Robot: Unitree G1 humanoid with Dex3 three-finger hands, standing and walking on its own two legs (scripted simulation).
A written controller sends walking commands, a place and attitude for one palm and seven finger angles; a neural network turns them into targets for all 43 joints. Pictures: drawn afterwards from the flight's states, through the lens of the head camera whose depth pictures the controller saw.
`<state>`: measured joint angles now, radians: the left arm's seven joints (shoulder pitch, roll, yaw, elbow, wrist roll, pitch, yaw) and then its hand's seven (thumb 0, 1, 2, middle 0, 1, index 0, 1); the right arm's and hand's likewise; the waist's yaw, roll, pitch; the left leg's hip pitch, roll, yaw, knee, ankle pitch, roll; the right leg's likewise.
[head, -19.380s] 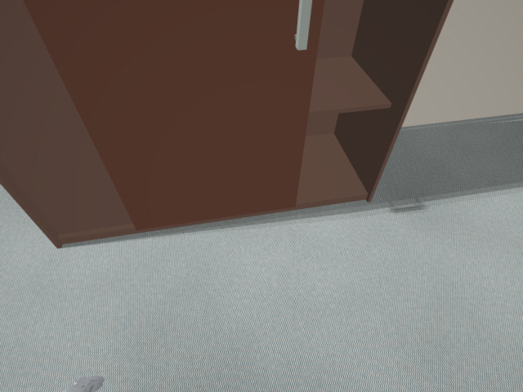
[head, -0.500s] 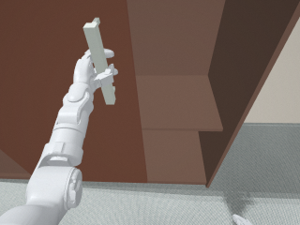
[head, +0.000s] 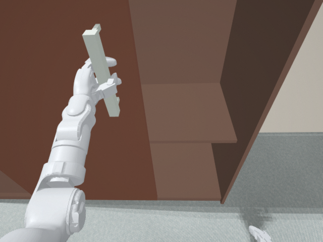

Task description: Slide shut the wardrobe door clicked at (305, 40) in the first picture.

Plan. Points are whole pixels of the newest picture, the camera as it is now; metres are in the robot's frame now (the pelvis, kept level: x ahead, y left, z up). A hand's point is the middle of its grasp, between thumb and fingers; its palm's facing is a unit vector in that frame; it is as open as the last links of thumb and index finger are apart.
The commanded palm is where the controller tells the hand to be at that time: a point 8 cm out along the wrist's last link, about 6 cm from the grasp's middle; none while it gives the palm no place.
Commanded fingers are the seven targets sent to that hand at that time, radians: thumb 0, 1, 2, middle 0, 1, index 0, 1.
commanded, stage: grip the handle and tug to test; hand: left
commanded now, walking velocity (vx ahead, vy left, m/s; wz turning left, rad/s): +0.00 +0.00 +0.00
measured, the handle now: (106, 74) +0.48 +0.14 +0.20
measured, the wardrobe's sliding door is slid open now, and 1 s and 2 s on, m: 0.39 0.39 0.20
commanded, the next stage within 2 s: tug the door sideways, standing still in 0.20 s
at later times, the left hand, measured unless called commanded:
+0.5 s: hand (112, 85) +0.43 +0.12 +0.20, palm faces +0.02 -1.00 +0.00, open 6.0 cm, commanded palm +0.41 +0.15 +0.20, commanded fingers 0.00 0.90 0.90 -0.45 -1.40 -0.45 -1.40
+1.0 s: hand (113, 87) +0.44 +0.12 +0.19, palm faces +0.17 -0.97 -0.17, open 6.4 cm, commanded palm +0.41 +0.12 +0.20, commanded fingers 0.00 0.90 0.90 -0.45 -1.40 -0.45 -1.40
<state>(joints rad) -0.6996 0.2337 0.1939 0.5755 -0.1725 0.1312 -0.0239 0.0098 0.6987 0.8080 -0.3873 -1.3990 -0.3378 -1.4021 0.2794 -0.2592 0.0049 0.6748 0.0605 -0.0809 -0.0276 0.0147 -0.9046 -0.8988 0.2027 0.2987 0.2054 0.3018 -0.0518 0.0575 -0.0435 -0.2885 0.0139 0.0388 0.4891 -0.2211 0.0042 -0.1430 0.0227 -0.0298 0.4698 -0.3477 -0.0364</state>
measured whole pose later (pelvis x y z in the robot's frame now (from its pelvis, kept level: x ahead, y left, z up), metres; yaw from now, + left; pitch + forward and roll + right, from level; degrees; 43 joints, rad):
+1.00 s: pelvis +0.03 -0.03 -0.01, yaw +3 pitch -4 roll +2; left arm -0.62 0.20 0.07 0.24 -0.11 0.05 0.09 -0.08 0.65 0.84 -0.44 -1.40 -0.23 -1.40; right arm 0.16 -0.19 0.02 0.59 0.02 0.02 -0.01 0.01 -0.90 -0.90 0.20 0.30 0.21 0.30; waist 0.05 0.09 0.19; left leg -0.20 0.00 -0.03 0.61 -0.33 -0.03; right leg -0.30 0.03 -0.03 0.64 -0.26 -0.03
